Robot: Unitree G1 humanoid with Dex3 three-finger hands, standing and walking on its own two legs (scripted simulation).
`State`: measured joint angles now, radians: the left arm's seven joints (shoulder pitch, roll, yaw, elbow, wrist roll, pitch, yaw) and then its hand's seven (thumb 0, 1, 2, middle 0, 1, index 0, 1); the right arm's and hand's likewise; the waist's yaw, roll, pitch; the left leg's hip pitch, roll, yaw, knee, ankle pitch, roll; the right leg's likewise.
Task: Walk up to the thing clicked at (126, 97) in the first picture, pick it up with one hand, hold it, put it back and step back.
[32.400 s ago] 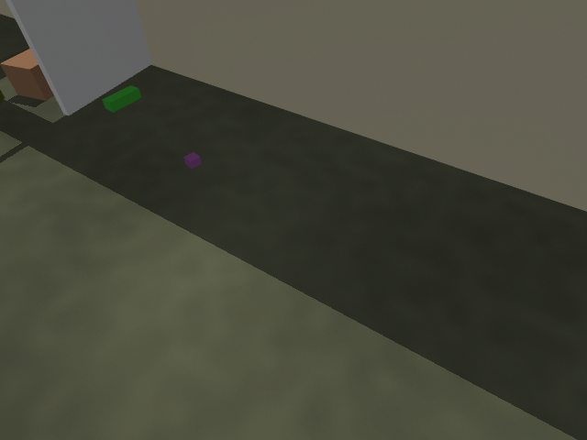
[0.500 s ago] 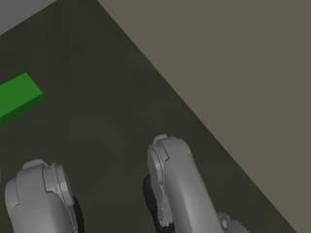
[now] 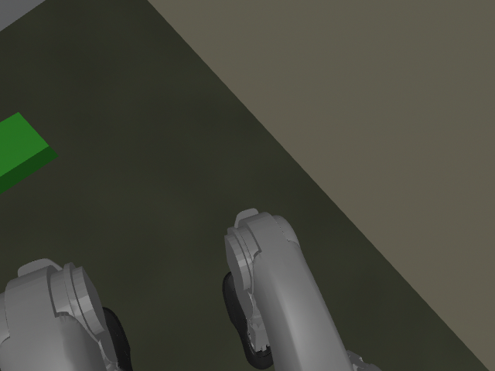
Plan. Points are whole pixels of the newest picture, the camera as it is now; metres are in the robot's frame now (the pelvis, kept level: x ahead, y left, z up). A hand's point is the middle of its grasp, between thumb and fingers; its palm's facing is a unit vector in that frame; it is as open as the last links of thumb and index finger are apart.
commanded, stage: rest palm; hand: left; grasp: from above
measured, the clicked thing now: out of the picture +0.48 +0.34 -0.28
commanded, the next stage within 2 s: close in 1.56 s
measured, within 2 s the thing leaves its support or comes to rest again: neither
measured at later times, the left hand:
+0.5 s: hand out of the picture +0.46 +0.34 -0.22, palm faces -0.34 -0.27 -0.90, open 14.5 cm
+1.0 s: hand out of the picture +0.46 +0.34 -0.24, palm faces -0.35 -0.27 -0.89, open 14.4 cm
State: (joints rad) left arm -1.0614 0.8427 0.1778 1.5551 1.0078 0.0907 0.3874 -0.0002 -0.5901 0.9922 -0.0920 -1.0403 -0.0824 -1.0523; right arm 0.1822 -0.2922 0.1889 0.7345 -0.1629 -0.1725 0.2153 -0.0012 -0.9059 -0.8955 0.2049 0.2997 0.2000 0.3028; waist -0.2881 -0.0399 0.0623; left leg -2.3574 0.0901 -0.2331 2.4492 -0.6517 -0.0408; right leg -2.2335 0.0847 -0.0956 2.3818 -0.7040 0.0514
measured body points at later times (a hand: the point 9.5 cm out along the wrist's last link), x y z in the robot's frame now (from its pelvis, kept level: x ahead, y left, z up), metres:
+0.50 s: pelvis +0.00 +0.00 +0.00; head +0.27 +0.10 +0.34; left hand +0.47 +0.35 -0.17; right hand +0.05 -0.25 -0.08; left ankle +0.08 +0.15 -0.28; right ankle +0.10 -0.12 -0.28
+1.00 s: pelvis +0.00 +0.01 -0.01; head +0.29 +0.11 +0.32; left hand +0.48 +0.35 -0.19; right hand +0.02 -0.23 -0.07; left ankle +0.08 +0.15 -0.28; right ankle +0.10 -0.12 -0.28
